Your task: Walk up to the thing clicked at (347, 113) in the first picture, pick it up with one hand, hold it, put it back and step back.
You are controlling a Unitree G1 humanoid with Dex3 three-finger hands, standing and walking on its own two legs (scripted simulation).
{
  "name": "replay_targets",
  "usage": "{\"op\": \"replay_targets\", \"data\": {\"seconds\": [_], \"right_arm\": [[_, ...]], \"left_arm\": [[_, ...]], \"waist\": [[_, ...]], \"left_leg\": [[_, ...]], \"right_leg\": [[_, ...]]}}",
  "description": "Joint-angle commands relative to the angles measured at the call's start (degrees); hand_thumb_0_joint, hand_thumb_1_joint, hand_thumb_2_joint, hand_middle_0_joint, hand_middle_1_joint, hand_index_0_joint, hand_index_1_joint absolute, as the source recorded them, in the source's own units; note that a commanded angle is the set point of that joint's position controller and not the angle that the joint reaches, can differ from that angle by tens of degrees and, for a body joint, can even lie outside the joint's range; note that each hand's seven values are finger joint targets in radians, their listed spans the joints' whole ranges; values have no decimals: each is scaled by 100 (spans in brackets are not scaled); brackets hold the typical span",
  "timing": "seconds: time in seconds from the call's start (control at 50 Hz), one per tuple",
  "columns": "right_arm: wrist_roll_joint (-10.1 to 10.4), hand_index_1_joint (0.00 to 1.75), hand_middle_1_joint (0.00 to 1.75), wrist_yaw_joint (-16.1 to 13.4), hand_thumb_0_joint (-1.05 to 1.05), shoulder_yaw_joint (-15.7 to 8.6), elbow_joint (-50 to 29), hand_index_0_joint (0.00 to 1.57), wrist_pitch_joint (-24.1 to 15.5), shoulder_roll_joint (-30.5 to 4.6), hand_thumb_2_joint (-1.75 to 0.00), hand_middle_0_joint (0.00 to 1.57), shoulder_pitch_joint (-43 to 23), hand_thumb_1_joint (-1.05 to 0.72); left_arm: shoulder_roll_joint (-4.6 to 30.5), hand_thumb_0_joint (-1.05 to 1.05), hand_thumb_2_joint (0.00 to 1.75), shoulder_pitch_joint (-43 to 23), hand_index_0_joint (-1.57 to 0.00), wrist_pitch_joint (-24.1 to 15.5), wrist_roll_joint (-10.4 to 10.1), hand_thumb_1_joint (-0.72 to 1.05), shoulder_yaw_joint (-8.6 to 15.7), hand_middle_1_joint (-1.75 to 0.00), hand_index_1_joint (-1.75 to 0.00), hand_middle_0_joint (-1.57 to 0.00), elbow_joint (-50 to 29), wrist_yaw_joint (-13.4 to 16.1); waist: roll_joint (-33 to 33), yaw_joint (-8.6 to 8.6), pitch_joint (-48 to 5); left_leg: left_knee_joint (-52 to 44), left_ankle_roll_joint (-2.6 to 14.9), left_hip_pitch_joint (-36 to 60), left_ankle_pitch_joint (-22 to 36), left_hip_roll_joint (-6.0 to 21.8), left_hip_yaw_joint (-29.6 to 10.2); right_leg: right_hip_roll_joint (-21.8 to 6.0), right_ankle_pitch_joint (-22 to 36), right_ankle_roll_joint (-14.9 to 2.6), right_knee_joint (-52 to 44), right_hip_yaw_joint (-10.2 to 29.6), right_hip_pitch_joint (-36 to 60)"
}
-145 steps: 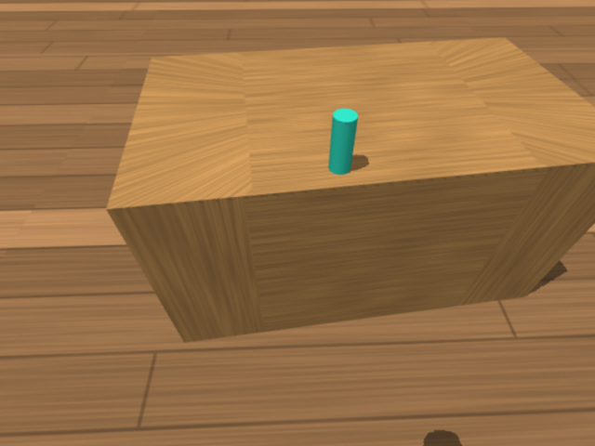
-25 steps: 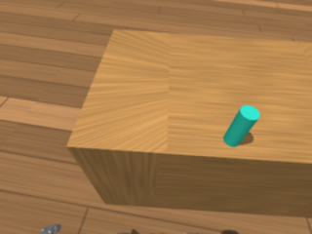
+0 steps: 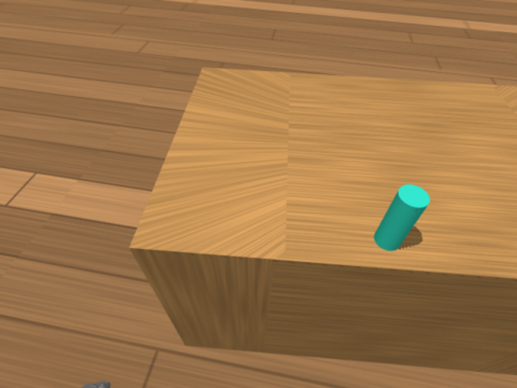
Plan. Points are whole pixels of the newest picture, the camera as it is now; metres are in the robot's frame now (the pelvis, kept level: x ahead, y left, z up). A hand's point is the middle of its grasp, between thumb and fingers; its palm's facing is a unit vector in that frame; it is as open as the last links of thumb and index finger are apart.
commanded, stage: walk up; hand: right
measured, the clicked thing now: (399, 219) +0.42 -0.24 +0.00
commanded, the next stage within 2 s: stand in 0.52 s
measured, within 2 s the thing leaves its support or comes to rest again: neither
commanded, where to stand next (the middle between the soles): +0.06 -0.01 m, yaw -3 degrees
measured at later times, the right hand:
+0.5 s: hand out of the picture +0.10 -0.25 -0.15, palm faces -0.05 +0.94 -0.34, open 7.4 cm
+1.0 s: hand out of the picture +0.11 -0.26 -0.15, palm faces -0.02 +0.94 -0.35, open 7.4 cm
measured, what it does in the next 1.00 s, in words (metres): stands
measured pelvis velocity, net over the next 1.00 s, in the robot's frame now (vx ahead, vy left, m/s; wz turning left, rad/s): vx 0.04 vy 0.00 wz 0.00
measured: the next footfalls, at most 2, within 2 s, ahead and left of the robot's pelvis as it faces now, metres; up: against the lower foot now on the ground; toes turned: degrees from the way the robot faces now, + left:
none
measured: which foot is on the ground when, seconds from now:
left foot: down 0.00-1.00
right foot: down 0.00-1.00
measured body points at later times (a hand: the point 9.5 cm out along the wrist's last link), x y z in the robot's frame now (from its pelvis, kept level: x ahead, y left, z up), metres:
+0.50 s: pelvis +0.01 +0.00 +0.01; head +0.02 +0.00 +0.46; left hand +0.07 +0.30 -0.13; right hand +0.10 -0.30 -0.12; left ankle +0.03 +0.12 -0.74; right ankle +0.04 -0.12 -0.74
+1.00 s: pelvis +0.04 +0.00 +0.01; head +0.05 +0.00 +0.46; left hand +0.13 +0.29 -0.12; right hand +0.12 -0.31 -0.12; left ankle +0.03 +0.12 -0.74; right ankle +0.04 -0.12 -0.74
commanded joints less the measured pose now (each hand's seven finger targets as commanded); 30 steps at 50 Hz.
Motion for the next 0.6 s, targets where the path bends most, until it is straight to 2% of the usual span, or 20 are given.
{"op": "replay_targets", "data": {"seconds": [0.0,0.1,0.38,0.48,0.5,0.52,0.54,0.58], "right_arm": [[17,30,30,-73,0,-286,-305,20,-189,-1311,-90,20,-450,-90],[18,30,30,-81,0,-283,-193,20,-193,-1263,-90,20,-431,-90],[48,30,30,-81,0,-297,-67,20,-143,-1231,-90,20,-439,-90],[49,30,30,-84,0,-288,-57,20,-143,-1203,-90,20,-489,-90],[-1,30,30,-69,0,-276,-42,20,-128,-1204,-90,20,-357,-90],[-12,30,30,-60,0,-290,-67,20,-120,-1209,-90,20,-418,-90],[-12,30,30,-55,0,-285,-66,20,-115,-1191,-90,20,-399,-90],[-4,30,30,-50,0,-276,-71,20,-136,-1194,-90,20,-415,-90]], "left_arm": [[1144,0,90,-141,-20,-129,-21,90,253,-30,-30,-20,-169,90],[1120,0,90,-132,-20,-160,-6,90,246,-30,-30,-20,-53,94],[1113,0,90,-105,-20,-197,17,90,255,-30,-30,-20,89,123],[1092,0,90,-6,-20,-190,13,90,263,-30,-30,-20,101,129],[1104,0,90,93,-20,-210,54,90,181,-30,-30,-20,160,138],[1145,0,90,36,-20,-221,88,90,188,-30,-30,-20,138,146],[1174,0,90,-2,-20,-226,83,90,197,-30,-30,-20,141,153],[1135,0,90,-8,-20,-250,76,90,170,-30,-30,-20,140,157]], "waist": [[322,92,-517],[267,48,-614],[50,-44,-611],[95,-2,-650],[150,-25,-801],[101,-22,-715],[97,-43,-714],[136,-31,-656]], "left_leg": [[-973,225,-295,-317,709,-821],[-1036,193,-180,-119,709,-762],[-933,160,118,166,652,-608],[-981,147,143,256,663,-614],[-1063,147,139,-396,646,-608],[-1014,181,108,-473,639,-620],[-1036,190,61,-520,651,-635],[-1037,172,98,-106,658,-618]], "right_leg": [[-561,-383,-161,-677,704,521],[-582,-85,-118,-803,676,658],[-648,20,-98,-1039,734,500],[-645,103,-91,-1014,718,570],[-653,-650,-82,-1102,757,570],[-668,-790,-96,-1103,785,503],[-670,-802,-99,-1104,794,490],[-677,-452,-98,-1040,745,507]]}}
